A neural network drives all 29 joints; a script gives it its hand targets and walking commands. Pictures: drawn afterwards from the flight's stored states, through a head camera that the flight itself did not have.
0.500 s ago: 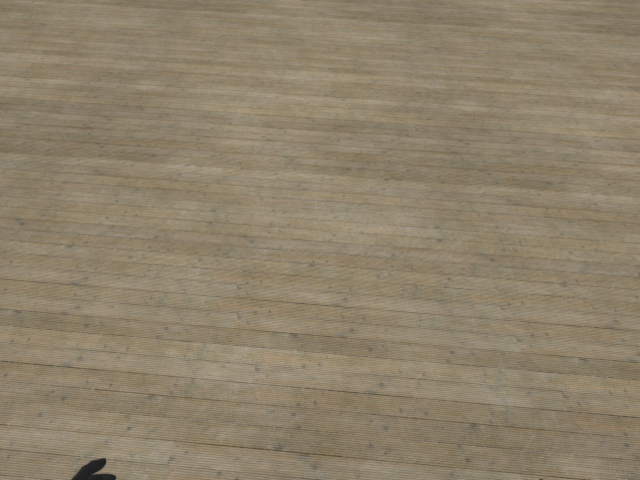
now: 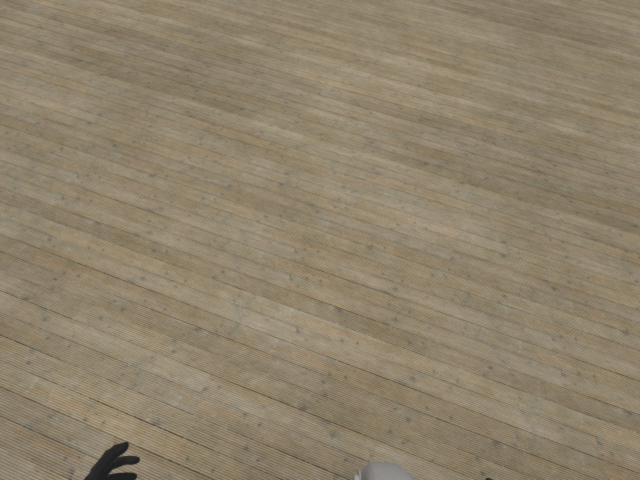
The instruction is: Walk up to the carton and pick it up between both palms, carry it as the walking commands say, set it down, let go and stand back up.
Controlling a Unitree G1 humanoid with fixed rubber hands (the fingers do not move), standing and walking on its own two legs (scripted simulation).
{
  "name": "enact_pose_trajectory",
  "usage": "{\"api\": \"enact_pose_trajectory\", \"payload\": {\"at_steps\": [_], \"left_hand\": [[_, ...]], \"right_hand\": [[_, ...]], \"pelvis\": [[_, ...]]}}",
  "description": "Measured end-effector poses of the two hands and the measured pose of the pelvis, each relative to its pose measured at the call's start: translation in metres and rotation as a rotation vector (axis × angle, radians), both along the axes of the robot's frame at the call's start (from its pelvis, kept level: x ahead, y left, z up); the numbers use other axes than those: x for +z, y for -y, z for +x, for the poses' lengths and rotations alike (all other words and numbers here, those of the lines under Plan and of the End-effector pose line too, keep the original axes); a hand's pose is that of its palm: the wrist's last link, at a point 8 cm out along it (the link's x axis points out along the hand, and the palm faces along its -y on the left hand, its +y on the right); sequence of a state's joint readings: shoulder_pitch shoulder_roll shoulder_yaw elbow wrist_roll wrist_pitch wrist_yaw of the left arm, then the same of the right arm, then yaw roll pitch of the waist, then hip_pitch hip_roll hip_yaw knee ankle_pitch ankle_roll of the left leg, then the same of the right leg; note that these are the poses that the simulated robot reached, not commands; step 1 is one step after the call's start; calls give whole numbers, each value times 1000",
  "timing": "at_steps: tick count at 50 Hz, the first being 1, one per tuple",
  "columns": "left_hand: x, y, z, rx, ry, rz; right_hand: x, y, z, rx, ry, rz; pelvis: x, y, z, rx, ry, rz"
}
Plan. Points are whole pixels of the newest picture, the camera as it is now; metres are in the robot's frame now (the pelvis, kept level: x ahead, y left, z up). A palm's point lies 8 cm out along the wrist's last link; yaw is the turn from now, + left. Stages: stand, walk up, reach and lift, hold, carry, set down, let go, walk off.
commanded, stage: walk up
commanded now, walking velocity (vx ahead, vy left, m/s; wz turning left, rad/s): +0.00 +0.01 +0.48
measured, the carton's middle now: out of the picture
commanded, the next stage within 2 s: none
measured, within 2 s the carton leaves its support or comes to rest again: neither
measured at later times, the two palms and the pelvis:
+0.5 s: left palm out of the picture -0.06 +0.20 -0.10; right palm out of the picture +0.06 -0.33 -0.14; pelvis -0.03 -0.07 +0.01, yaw +11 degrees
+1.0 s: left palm out of the picture -0.08 +0.28 -0.14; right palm (452, 452) +0.18 -0.19 -0.11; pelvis -0.01 +0.01 +0.00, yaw +27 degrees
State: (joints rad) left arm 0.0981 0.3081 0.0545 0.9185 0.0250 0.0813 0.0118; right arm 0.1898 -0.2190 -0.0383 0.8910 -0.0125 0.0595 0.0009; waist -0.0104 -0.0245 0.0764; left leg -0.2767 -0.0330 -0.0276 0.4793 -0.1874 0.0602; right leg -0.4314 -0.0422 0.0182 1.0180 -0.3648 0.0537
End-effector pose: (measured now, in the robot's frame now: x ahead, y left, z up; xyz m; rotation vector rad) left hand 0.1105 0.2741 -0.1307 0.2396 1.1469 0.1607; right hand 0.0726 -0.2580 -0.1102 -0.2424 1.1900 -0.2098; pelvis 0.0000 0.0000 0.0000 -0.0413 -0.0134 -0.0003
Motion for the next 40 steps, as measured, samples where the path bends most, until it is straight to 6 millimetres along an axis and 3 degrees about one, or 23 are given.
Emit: {"api": "enact_pose_trajectory", "payload": {"at_steps": [4,9,15,18,22,26,32,36,40], "left_hand": [[6,-14,-28,42,-35,30],[12,-10,-55,79,-53,55],[15,22,-89,117,-51,70],[16,43,-120,158,-87,81],[25,63,-157,209,-166,81],[26,76,-171,237,-180,69],[17,79,-171,306,-137,34],[3,70,-179,355,-126,0],[-22,50,-197,402,-148,-37]], "right_hand": [[9,6,12,49,40,-13],[9,19,16,100,51,-9],[-8,46,2,145,-10,10],[-19,61,-4,166,-44,20],[-21,71,-8,199,-78,36],[-27,74,-9,204,-119,52],[-31,48,17,272,-124,77],[-27,12,56,358,-61,82],[-21,-28,100,441,53,49]], "pelvis": [[4,3,-7,34,-16,-6],[5,15,-18,75,-33,2],[0,45,-28,125,-46,33],[-1,59,-33,135,-36,54],[6,67,-33,166,-19,76],[6,68,-30,194,-9,79],[2,61,-23,259,-1,78],[-4,48,-21,310,-3,63],[-18,26,-20,349,-10,44]]}}
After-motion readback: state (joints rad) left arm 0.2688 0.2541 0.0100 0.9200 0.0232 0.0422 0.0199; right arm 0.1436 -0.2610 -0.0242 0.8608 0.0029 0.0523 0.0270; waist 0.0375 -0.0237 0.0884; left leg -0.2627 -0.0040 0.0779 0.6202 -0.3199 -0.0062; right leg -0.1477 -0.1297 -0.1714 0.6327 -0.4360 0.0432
